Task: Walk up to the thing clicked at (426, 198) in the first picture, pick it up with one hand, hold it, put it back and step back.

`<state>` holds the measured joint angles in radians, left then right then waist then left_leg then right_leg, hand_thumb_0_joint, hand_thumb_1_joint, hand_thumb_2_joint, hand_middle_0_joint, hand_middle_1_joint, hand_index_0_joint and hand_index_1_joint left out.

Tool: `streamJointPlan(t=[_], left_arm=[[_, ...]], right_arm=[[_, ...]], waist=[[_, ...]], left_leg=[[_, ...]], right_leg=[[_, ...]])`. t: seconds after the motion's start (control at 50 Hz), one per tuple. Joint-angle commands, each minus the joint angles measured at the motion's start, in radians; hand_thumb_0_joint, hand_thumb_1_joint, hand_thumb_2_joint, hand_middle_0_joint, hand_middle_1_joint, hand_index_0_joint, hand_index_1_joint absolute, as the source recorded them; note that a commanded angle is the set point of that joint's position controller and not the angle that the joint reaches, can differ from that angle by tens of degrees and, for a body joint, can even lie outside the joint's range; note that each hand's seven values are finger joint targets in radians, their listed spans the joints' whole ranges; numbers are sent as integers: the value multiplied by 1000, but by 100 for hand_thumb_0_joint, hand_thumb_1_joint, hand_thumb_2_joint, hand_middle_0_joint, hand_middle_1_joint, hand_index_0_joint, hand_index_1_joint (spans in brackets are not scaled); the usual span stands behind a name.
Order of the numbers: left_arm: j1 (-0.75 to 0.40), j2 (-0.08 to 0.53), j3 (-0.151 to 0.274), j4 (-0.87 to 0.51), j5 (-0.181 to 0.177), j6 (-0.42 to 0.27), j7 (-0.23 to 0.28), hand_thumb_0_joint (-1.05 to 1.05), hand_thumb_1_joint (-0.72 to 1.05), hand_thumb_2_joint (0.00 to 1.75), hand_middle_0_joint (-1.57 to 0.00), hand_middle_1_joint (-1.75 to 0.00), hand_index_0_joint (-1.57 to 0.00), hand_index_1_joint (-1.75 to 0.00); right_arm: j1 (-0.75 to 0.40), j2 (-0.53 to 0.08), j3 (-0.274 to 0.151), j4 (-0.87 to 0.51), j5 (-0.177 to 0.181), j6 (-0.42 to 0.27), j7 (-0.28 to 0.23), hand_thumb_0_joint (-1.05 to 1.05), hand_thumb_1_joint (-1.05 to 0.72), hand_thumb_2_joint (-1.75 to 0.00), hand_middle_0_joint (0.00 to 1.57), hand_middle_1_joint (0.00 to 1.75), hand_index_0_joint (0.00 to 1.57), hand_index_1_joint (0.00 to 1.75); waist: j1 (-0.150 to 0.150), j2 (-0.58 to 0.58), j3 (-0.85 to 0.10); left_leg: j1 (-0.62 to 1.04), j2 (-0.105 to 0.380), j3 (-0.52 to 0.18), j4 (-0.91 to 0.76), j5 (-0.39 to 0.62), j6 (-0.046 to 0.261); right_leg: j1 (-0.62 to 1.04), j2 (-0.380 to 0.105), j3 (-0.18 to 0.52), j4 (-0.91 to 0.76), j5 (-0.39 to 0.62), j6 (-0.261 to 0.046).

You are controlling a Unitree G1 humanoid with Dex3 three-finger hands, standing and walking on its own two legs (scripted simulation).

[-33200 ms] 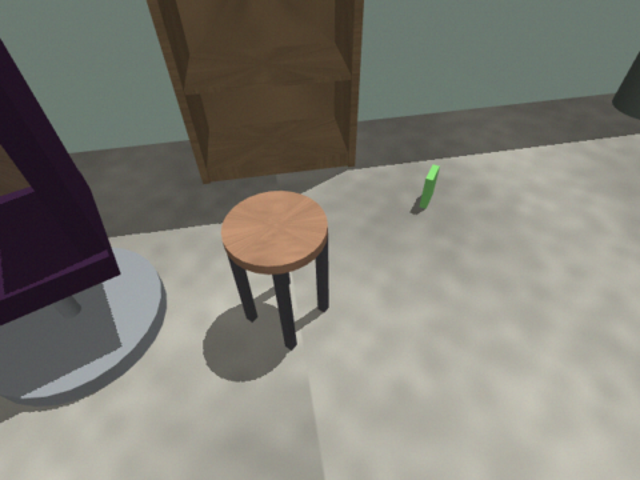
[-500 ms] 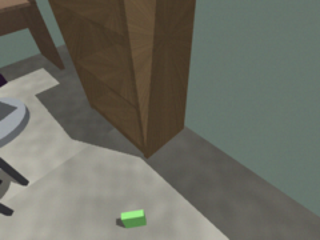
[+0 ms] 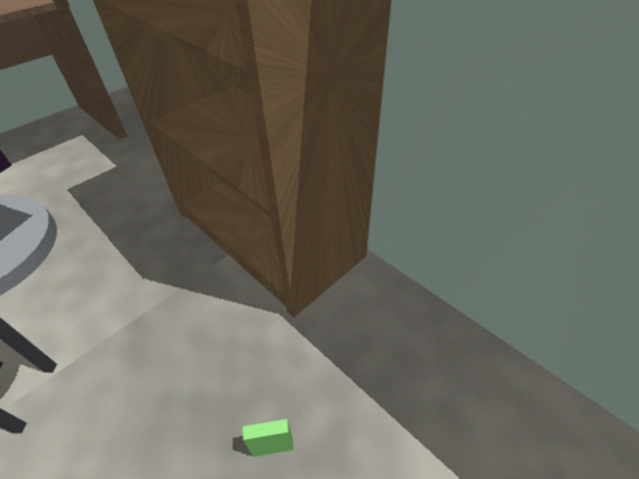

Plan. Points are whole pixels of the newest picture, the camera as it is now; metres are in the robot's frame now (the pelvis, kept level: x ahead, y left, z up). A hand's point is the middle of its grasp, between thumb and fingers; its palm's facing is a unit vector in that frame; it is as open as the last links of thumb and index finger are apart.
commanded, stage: walk up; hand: left
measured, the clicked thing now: (269, 438) +0.37 +0.19 -0.70
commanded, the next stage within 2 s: stand in 0.16 s
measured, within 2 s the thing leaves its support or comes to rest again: neither
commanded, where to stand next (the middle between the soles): +0.05 -0.01 m, yaw -1 degrees
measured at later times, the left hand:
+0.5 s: hand out of the picture +0.08 +0.25 -0.16, palm faces -0.04 -0.94 -0.33, open 7.3 cm
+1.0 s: hand out of the picture +0.10 +0.24 -0.16, palm faces -0.04 -0.94 -0.34, open 7.3 cm
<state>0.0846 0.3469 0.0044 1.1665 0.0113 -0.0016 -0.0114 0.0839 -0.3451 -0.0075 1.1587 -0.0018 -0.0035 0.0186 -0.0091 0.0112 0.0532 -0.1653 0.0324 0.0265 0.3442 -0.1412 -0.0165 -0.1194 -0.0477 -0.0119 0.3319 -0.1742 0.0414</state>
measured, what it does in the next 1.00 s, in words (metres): stands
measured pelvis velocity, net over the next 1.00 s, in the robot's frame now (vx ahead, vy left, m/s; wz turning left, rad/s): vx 0.02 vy -0.01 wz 0.01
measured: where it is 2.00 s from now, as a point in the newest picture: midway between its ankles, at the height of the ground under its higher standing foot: outside the picture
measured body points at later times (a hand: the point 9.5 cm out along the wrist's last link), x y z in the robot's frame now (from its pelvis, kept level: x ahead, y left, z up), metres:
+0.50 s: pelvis +0.01 +0.00 +0.00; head +0.02 +0.00 +0.45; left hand +0.09 +0.30 -0.13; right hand +0.09 -0.31 -0.13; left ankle +0.03 +0.13 -0.75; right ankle +0.00 -0.15 -0.75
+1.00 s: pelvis +0.02 -0.01 +0.00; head +0.03 -0.01 +0.45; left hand +0.10 +0.29 -0.13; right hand +0.10 -0.31 -0.13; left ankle +0.03 +0.13 -0.75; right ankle +0.00 -0.15 -0.75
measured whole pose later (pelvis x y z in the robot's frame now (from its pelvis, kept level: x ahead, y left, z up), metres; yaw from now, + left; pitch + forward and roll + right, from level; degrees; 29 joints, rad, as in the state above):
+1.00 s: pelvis +0.02 -0.01 +0.00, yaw +0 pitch -2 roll +0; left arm 0.11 0.35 0.00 1.12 0.01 0.00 -0.01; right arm 0.09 -0.35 0.00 1.14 -0.01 -0.01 0.01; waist -0.01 0.00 0.05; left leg -0.13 0.04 0.02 0.32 -0.16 -0.03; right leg -0.08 -0.04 -0.02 0.31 -0.20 0.03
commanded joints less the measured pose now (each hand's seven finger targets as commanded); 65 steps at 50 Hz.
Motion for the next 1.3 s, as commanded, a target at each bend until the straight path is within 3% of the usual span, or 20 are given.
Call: streamJointPlan(t=[0.0,0.08,0.2,0.28,0.38,0.46,0.64,0.96,1.0,1.08,1.22,1.28], left_arm=[[-54,215,39,-57,-4,-30,17,0,90,90,-20,-30,-20,-30],[-53,212,40,-57,-2,-28,18,0,90,90,-20,-30,-20,-30],[-30,217,36,-69,0,-29,17,0,90,90,-20,-30,-20,-30],[-16,219,35,-76,1,-32,16,0,90,90,-20,-30,-20,-30],[-13,217,34,-81,1,-30,16,0,90,90,-20,-30,-20,-30],[-4,215,34,-89,-2,-31,16,0,90,90,-20,-30,-20,-30],[-11,221,35,-91,0,-27,17,0,90,90,-20,-30,-20,-30],[-8,222,36,-102,-1,-27,19,0,90,90,-20,-30,-20,-30],[-11,219,36,-101,-2,-25,20,0,90,90,-20,-30,-20,-30],[-10,222,37,-106,-2,-27,20,0,90,90,-20,-30,-20,-30],[-3,220,36,-106,0,-26,19,0,90,90,-20,-30,-20,-30],[-5,218,37,-105,0,-24,19,0,90,90,-20,-30,-20,-30]], right_arm=[[-50,-212,-42,-60,0,-15,-13,0,-90,-90,20,30,20,30],[-53,-220,-45,-57,-1,-12,-13,0,-90,-90,20,30,20,30],[-55,-214,-41,-61,-10,-21,-15,0,-90,-90,20,30,20,30],[-59,-223,-42,-64,-8,-22,-16,0,-90,-90,20,30,20,30],[-56,-220,-39,-67,-8,-23,-17,0,-90,-90,20,30,20,30],[-50,-224,-38,-67,-8,-27,-18,0,-90,-90,20,30,20,30],[-46,-219,-35,-72,-7,-22,-19,0,-90,-90,20,30,20,30],[-41,-221,-35,-77,-7,-24,-23,0,-90,-90,20,30,20,30],[-34,-221,-34,-74,-7,-22,-24,0,-90,-90,20,30,20,30],[-37,-221,-35,-78,-8,-24,-23,0,-90,-90,20,30,20,30],[-37,-221,-35,-82,-7,-23,-23,0,-90,-90,20,30,20,30],[-39,-224,-37,-81,-7,-21,-23,0,-90,-90,20,30,20,30]], waist=[[0,-32,-80],[-1,-15,-73],[1,-20,-77],[3,-9,-93],[2,-6,-79],[7,8,-108],[4,-18,-71],[5,-11,-114],[5,-10,-89],[4,-17,-104],[6,-12,-85],[7,-9,-65]], left_leg=[[64,93,-93,-51,33,33],[37,96,-104,-73,-7,33],[46,103,-105,-77,14,25],[68,105,-99,-61,59,29],[56,101,-96,-65,47,26],[73,109,-94,-54,139,26],[62,103,-97,-68,80,21],[101,113,-86,-45,189,22],[77,106,-82,-50,151,22],[95,112,-85,-49,186,22],[86,107,-81,-54,151,23],[73,106,-86,-61,106,23]], right_leg=[[-41,-82,79,-70,53,-45],[-24,-79,70,-67,38,-46],[-27,-87,73,-69,11,-44],[-17,-93,74,-68,61,-42],[-15,-92,70,-69,49,-44],[16,-97,67,-58,122,-44],[-2,-91,62,-71,63,-44],[33,-98,58,-53,174,-46],[28,-98,62,-65,147,-47],[31,-97,57,-56,169,-49],[20,-95,58,-64,147,-49],[8,-92,60,-74,98,-50]])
